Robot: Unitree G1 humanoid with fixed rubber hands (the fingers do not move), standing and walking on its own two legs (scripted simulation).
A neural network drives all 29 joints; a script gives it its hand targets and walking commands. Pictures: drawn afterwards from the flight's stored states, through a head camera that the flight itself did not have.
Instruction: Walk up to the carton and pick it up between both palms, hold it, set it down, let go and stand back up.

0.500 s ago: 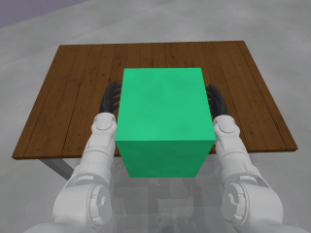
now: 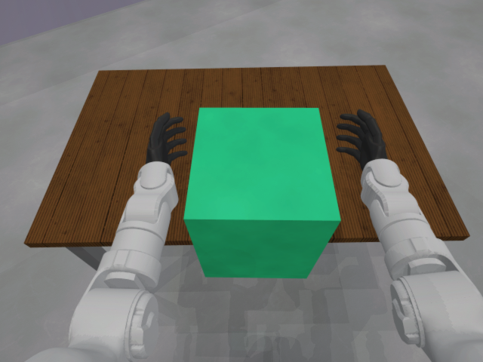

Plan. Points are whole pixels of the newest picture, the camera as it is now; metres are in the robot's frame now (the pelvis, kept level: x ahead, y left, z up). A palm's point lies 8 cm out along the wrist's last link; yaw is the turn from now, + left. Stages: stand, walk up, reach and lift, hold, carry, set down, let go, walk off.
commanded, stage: set down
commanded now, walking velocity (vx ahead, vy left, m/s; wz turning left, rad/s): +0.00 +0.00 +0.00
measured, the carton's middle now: (257, 199) +0.39 -0.02 +0.00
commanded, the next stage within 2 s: none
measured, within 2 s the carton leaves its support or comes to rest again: neither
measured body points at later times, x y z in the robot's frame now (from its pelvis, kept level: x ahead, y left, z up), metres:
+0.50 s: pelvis -0.05 -0.01 +0.00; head +0.00 -0.02 +0.44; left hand +0.41 +0.16 +0.18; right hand +0.44 -0.21 +0.17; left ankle -0.02 +0.11 -0.75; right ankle -0.03 -0.10 -0.75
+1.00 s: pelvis -0.03 -0.01 +0.00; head +0.00 -0.02 +0.45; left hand +0.38 +0.17 +0.15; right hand +0.40 -0.22 +0.14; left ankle -0.02 +0.11 -0.75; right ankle -0.03 -0.10 -0.75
